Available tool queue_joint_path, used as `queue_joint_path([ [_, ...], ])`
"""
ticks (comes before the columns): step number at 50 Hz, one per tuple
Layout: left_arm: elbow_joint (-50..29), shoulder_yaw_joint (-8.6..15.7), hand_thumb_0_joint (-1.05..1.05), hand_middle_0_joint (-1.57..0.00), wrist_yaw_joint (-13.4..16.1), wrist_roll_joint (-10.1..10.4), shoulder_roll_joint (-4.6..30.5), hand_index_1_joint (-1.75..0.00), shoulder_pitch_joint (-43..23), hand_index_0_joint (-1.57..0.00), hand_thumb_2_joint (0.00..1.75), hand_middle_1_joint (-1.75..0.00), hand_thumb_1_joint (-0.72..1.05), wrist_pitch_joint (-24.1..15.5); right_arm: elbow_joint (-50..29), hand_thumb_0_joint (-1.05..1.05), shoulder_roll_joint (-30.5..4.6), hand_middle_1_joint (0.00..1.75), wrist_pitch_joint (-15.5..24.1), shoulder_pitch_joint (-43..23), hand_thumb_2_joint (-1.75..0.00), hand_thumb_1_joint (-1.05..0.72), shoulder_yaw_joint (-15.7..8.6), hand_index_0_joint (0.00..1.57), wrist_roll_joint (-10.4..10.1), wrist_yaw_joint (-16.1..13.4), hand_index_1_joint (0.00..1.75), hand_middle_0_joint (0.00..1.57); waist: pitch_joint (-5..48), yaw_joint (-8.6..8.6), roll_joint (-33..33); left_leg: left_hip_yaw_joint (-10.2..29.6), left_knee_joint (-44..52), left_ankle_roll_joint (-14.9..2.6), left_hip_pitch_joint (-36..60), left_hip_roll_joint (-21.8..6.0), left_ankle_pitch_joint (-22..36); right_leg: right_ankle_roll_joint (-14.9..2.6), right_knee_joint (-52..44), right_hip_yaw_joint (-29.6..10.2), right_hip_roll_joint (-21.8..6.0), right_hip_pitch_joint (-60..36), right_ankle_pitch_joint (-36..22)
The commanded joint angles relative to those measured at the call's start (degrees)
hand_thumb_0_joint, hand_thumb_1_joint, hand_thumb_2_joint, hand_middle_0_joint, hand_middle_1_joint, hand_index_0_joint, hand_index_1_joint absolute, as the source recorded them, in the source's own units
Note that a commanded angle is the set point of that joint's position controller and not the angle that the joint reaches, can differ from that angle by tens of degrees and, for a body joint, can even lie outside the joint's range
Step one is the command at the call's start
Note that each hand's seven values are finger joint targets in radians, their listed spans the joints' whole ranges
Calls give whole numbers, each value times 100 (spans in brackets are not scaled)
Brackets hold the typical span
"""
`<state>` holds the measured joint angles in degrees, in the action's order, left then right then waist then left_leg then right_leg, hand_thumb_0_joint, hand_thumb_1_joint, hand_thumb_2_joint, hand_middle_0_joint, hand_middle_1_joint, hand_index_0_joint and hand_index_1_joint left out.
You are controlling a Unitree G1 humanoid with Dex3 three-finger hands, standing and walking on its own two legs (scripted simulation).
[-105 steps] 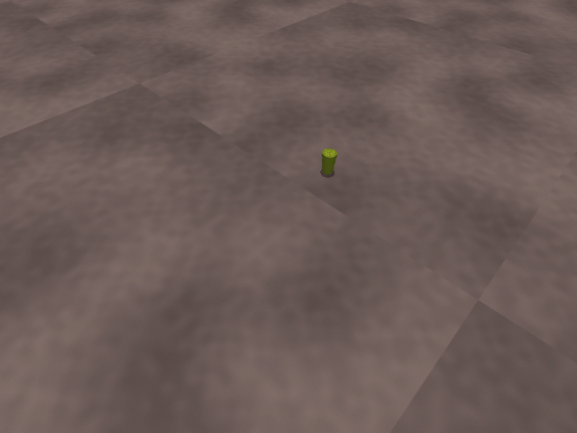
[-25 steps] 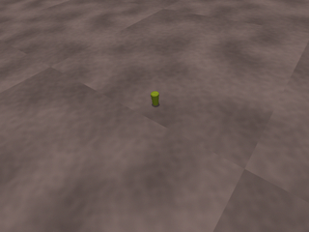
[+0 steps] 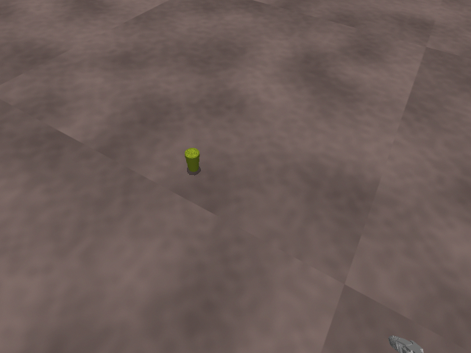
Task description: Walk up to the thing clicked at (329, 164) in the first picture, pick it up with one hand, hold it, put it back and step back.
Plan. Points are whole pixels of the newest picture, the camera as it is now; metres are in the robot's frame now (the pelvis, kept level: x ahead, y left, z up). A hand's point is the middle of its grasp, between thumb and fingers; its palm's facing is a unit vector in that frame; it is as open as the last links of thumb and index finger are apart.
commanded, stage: walk up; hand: left
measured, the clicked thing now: (192, 160) +1.13 +0.23 -0.71
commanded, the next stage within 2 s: none
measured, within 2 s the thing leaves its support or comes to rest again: neither
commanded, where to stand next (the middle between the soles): +0.78 +0.03 m, yaw -2 degrees
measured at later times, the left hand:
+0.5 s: hand (128, 274) +0.29 +0.22 -0.11, palm faces -0.03 -0.91 -0.42, open 7.4 cm
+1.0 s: hand (120, 204) +0.47 +0.29 -0.14, palm faces -0.05 -0.93 -0.36, open 7.4 cm
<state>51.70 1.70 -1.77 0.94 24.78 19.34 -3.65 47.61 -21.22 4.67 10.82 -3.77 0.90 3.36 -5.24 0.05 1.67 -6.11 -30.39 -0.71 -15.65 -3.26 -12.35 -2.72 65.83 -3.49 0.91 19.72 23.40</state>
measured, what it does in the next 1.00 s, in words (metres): walks ahead: right foot, then left foot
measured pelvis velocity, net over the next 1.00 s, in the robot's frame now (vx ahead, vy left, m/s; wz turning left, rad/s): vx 0.42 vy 0.01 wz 0.00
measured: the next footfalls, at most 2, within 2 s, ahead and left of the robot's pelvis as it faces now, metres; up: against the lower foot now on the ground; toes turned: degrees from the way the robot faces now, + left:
right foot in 0.26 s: +0.29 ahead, -0.16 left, +0.00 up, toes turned -5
left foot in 0.76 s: +0.49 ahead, +0.11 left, +0.00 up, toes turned +5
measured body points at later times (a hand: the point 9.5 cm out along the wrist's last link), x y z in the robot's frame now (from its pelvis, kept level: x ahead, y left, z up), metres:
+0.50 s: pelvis +0.23 -0.06 +0.01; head +0.25 -0.09 +0.45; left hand +0.29 +0.26 -0.08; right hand +0.31 -0.37 -0.13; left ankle +0.25 +0.11 -0.66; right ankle +0.25 -0.16 -0.73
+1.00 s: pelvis +0.42 +0.01 +0.00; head +0.43 +0.03 +0.45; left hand +0.47 +0.34 -0.11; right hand +0.50 -0.30 -0.09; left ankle +0.45 +0.10 -0.73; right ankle +0.45 -0.15 -0.67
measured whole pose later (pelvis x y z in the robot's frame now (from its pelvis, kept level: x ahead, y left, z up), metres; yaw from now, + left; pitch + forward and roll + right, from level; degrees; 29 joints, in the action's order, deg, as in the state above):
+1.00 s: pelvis +0.42 +0.01 +0.00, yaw +0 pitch -3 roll +0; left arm 50.5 2.1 -2.2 0.3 25.3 18.4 -4.1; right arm 47.4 -21.8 4.0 15.2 -2.4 0.0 3.5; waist -5.1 0.4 2.2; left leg -5.4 -27.6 -2.9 -11.5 -0.1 -12.8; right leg -1.1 57.0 -1.3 -4.4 26.6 18.3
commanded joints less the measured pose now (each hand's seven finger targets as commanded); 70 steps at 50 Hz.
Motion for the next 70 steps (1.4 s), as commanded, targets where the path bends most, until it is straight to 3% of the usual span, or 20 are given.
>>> queue_joint_path([
  [1, -394, 371, 0, -20, -72, 27, 959, -30, 368, -20, 90, -30, 90, -114, -280, 0, -1556, 30, 156, 539, -90, -90, -391, 20, -113, -146, 30, 20, 327, 43, -814, 1015, 1424, -1092, 795, -1189, 1598, 149, -385, -160, -421, 917, -570],
  [5, -636, 351, 0, -20, -227, -63, 898, -30, -216, -20, 90, -30, 90, -100, -459, 0, -1715, 30, 183, 312, -90, -90, -393, 20, -56, -111, 30, 20, -81, 28, -971, 585, 1547, -1304, 604, -1253, 1261, 295, -2148, 277, -760, 1004, -887],
  [12, -276, 634, 0, -20, -198, -166, 1254, -30, 260, -20, 90, -30, 90, -164, -526, 0, -1546, 30, 88, 252, -90, -90, -288, 20, -70, -49, 30, 20, 539, -484, -201, 226, -184, -736, -814, -755, -104, -5, -3051, 773, -282, -1821, -1513],
  [13, -178, 753, 0, -20, -127, -184, 1504, -30, 767, -20, 90, -30, 90, -209, -518, 0, -1301, 30, 77, 505, -90, -90, -200, 20, -53, -44, 30, 20, 861, -760, 741, -63, -1710, -573, -1156, -330, 24, -171, -3533, 353, -426, -2515, -626],
  [14, -256, 877, 0, -20, -32, -204, 1986, -30, 1147, -20, 90, -30, 90, -269, -576, 0, -916, 30, 60, 900, -90, -90, -76, 20, -76, -33, 30, 20, 1119, -771, 1927, -48, -3306, -289, -1926, 381, -1685, -607, -4524, -2167, -1911, -2899, 253],
  [16, -461, 794, 0, -20, 3, -48, 2108, -30, 512, -20, 90, -30, 90, -266, -377, 0, -1652, 30, -58, 779, -90, -90, -248, 20, -39, -143, 30, 20, 706, -580, 1041, 728, -4133, -148, -2258, 46, -1751, -1329, -5188, -3800, -2676, -2213, 592],
  [21, -564, 546, 0, -20, 82, -5, 1411, -30, -196, -20, 90, -30, 90, -334, -20, 0, -1365, 30, -166, 1016, -90, -90, -221, 20, -129, -63, 30, 20, 242, -17, 692, 1005, -3309, -143, -1386, -198, -476, -644, -4964, -848, -1466, -843, -1882],
  [27, -692, 579, 0, -20, 86, -101, 1438, -30, 9, -20, 90, -30, 90, -404, -253, 0, -1308, 30, -239, 313, -90, -90, -290, 20, -1, 96, 30, 20, 149, -186, 404, 800, -1893, 131, -1749, -202, -25, -954, -5236, -373, -1536, -1087, -1158],
  [31, -611, 600, 0, -20, 87, -127, 1508, -30, 363, -20, 90, -30, 90, -387, -491, 0, -1118, 30, -143, -322, -90, -90, -241, 20, 44, 157, 30, 20, 175, -406, 517, 578, -767, 50, -1479, -251, 281, -859, -4780, -163, -1598, -1455, -2433],
  [37, -742, 480, 0, -20, 114, -125, 1431, -30, -30, -20, 90, -30, 90, -305, -87, 0, -1467, 30, -70, 756, -90, -90, -448, 20, 55, 124, 30, 20, 684, 379, -173, 337, -62, -341, 1200, 95, 225, -528, -3126, 245, -1357, -288, -2320],
  [38, -730, 338, 0, -20, 110, -76, 1089, -30, 305, -20, 90, -30, 90, -275, 35, 0, -1793, 30, -24, 1256, -90, -90, -570, 20, 124, 64, 30, 20, 1049, 545, -1160, 1098, 522, -633, 2058, -303, -684, -314, -1525, 716, -807, 333, -2122],
  [39, -765, 216, 0, -20, 90, -60, 577, -30, 604, -20, 90, -30, 90, -261, -84, 0, -2160, 30, 0, 1437, -90, -90, -649, 20, 164, 0, 30, 20, 1228, 461, -2241, 3275, 852, -961, 2763, -1602, -1149, 0, -335, 584, -107, 1604, 639],
  [40, -619, 342, 0, -20, 179, -67, 1173, -30, 569, -20, 90, -30, 90, -194, -200, 0, -2304, 30, -7, 1307, -90, -90, -666, 20, -28, -34, 30, 20, 1105, 472, -1479, 4441, 1497, -1467, 2385, -2195, -1812, -71, 152, 332, -91, 1845, 874],
  [45, -266, 359, 0, -20, 40, -28, 1185, -30, 550, -20, 90, -30, 90, -127, -334, 0, -1618, 30, 59, 512, -90, -90, -360, 20, -173, -95, 30, 20, 16, 3, -858, 1750, 1620, -773, 432, -1123, 175, 27, -478, -76, -638, 1054, -458],
  [52, -527, 385, 0, -20, -78, -139, 1005, -30, -162, -20, 90, -30, 90, -89, -433, 0, -1707, 30, 88, 736, -90, -90, -398, 20, -63, -82, 30, 20, 20, 184, -988, 1344, 1760, -1336, 742, -1126, -27, 282, -1939, 424, -761, 1195, -771],
  [60, -282, 515, 0, -20, 4, -160, 988, -30, 215, -20, 90, -30, 90, -248, -639, 0, -1512, 30, -84, 573, -90, -90, -313, 20, -78, -49, 30, 20, 455, -242, -375, 765, 55, -874, -88, -753, 663, 90, -3633, 816, -198, -1245, -1541],
  [61, -188, 599, 0, -20, 71, -171, 1199, -30, 659, -20, 90, -30, 90, -295, -647, 0, -1268, 30, -85, 744, -90, -90, -220, 20, -92, -47, 30, 20, 848, -452, 248, 539, -975, -727, -245, -464, 579, -2, -3978, 496, -342, -1960, -1259],
  [63, -355, 735, 0, -20, 179, -180, 1870, -30, 846, -20, 90, -30, 90, -359, -608, 0, -1014, 30, -147, 1158, -90, -90, -97, 20, -65, -60, 30, 20, 854, -445, 1215, 437, -3091, -202, -1969, 600, -1786, -756, -5113, -3020, -2512, -2561, 64],
  [64, -390, 702, 0, -20, 173, -87, 1892, -30, 481, -20, 90, -30, 90, -307, -481, 0, -1501, 30, -244, 1111, -90, -90, -237, 20, -13, -124, 30, 20, 682, -380, 680, 825, -3430, -216, -1985, 205, -1825, -1168, -5116, -3296, -2760, -2144, 689],
  [70, -562, 530, 0, -20, 172, -80, 1428, -30, -51, -20, 90, -30, 90, -334, -101, 0, -1364, 30, -319, 1177, -90, -90, -249, 20, -68, -27, 30, 20, 85, -61, 757, 1003, -2957, -43, -1456, -25, -577, -753, -5228, -728, -1570, -803, -826],
])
